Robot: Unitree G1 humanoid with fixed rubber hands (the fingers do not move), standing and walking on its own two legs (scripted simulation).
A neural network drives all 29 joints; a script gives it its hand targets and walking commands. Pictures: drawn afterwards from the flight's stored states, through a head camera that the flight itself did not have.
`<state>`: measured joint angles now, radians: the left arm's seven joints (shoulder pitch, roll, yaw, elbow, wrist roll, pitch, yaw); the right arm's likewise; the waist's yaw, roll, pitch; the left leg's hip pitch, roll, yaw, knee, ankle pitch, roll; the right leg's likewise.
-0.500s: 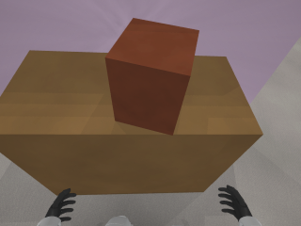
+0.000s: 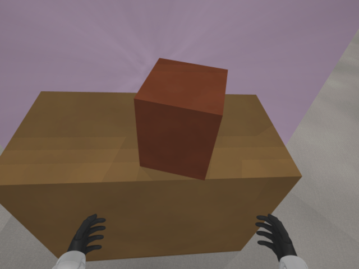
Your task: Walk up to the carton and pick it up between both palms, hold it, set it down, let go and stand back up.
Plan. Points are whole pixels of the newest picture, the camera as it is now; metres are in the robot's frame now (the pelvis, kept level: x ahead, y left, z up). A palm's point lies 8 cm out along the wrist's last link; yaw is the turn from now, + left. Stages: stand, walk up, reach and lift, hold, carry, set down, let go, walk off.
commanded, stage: reach and lift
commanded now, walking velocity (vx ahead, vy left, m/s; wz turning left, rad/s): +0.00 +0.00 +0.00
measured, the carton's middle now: (182, 119) +0.50 +0.03 +0.05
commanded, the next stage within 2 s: none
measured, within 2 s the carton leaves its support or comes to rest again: neither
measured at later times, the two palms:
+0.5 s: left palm (91, 211) +0.23 +0.22 +0.00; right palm (281, 229) +0.22 -0.20 +0.01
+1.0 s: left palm (92, 178) +0.28 +0.22 +0.06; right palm (281, 199) +0.26 -0.19 +0.06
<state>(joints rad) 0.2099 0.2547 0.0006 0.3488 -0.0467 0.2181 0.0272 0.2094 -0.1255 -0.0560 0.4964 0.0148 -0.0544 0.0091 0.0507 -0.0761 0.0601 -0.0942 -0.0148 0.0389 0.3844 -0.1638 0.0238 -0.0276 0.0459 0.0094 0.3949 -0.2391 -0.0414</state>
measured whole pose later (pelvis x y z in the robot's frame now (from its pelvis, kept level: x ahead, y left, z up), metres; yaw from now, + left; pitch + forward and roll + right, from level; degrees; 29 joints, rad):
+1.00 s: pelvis +0.04 +0.00 +0.00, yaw -1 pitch -3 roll +0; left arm 0.15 0.30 0.01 -0.03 -0.23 0.17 -0.04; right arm 0.27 -0.12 0.01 -0.10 0.21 0.13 -0.17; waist 0.04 -0.03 0.01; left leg -0.09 -0.01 0.05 0.32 -0.18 0.02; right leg 0.00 0.05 0.03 0.28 -0.23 -0.04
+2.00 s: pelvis +0.01 +0.00 +0.00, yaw -2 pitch +2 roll +0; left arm -0.73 0.38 0.08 0.55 -0.20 0.45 -0.03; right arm -0.66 -0.25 -0.04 0.53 0.35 0.35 -0.18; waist -0.03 -0.04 -0.05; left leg -0.24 0.00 0.07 0.34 -0.14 0.03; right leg -0.17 0.06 0.04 0.31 -0.18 -0.03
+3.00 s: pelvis +0.02 -0.01 +0.00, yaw +0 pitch +13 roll -1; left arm -1.09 0.38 -0.02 1.23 -0.20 0.07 0.00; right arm -0.99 -0.19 -0.04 1.07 0.31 0.14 -0.18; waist -0.08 -0.04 -0.19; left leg -0.48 0.02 0.02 0.42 -0.16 0.00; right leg -0.38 0.08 -0.01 0.36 -0.20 -0.05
